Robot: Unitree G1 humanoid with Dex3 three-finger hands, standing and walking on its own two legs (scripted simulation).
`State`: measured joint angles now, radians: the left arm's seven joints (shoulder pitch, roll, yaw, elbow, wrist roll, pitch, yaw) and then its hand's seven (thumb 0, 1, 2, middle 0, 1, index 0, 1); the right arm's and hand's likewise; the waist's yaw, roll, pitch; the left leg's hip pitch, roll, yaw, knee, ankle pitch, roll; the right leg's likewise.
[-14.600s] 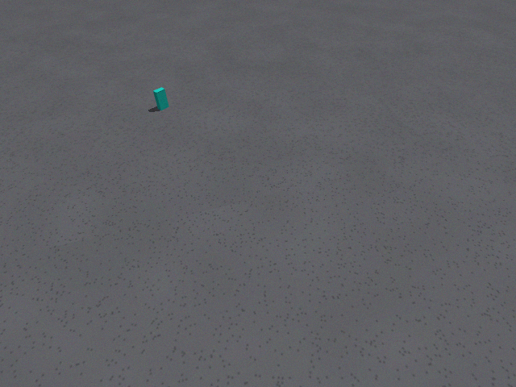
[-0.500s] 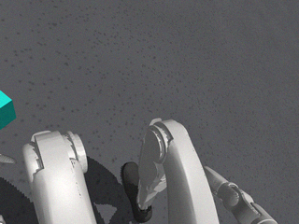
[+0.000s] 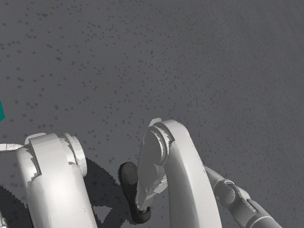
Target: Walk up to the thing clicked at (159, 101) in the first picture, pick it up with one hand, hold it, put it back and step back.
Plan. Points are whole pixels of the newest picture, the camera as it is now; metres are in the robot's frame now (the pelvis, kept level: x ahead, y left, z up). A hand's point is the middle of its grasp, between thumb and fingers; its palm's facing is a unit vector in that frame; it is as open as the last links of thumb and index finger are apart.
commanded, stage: close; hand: left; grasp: from the side
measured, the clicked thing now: out of the picture +0.41 +0.30 -0.21
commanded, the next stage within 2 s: settle in 1.38 s
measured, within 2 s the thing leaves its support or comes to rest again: leaves its support in 1.70 s
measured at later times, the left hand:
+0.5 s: hand out of the picture +0.39 +0.29 -0.17, palm faces +0.38 -0.93 +0.01, open 9.2 cm
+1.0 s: hand out of the picture +0.40 +0.30 -0.17, palm faces +0.40 -0.92 +0.01, open 8.1 cm
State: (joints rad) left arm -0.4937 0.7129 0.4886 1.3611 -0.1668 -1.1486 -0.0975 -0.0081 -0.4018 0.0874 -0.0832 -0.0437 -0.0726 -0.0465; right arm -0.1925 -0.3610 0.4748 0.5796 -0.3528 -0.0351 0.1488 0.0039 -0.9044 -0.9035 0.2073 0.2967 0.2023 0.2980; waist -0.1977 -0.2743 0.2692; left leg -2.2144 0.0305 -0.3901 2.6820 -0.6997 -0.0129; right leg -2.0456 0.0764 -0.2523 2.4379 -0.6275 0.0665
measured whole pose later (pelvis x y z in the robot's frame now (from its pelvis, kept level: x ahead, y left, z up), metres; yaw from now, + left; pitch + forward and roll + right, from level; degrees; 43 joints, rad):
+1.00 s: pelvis +0.00 +0.00 +0.00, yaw -1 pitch +11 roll -18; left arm -0.54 0.78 0.50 1.34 -0.12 -1.11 -0.01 0.01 0.18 0.77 -0.69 -0.76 -0.68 -0.76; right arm -0.18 -0.36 0.50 0.56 -0.36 0.01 0.15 0.00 -0.87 -0.89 0.21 0.30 0.20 0.30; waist -0.21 -0.29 0.30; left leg -2.21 0.04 -0.41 2.67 -0.71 -0.01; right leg -2.04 0.09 -0.27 2.41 -0.62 0.06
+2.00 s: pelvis +0.00 +0.00 +0.01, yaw +1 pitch +15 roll -16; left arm -0.46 0.68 0.46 1.05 -0.14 -0.95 -0.05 0.03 -0.16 0.96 -0.83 -1.08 -0.81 -1.08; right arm -0.11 -0.35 0.37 0.58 -0.29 0.03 0.15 0.00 -0.90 -0.90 0.21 0.30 0.20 0.30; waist -0.16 -0.21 0.18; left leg -2.23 0.04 -0.35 2.62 -0.70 0.00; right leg -2.07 0.06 -0.23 2.40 -0.64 0.05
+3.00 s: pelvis +0.02 -0.02 +0.08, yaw +9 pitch +31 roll -6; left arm -0.44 0.38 0.43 0.72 -0.19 -0.61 -0.22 0.02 -0.25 0.99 -0.89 -1.12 -0.87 -1.12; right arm 0.02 -0.29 0.03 0.66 -0.07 0.03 0.06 0.01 -0.90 -0.90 0.20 0.30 0.20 0.30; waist -0.06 -0.03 -0.11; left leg -2.18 0.05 -0.14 2.33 -0.70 -0.02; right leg -2.11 0.00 -0.08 2.27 -0.71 0.00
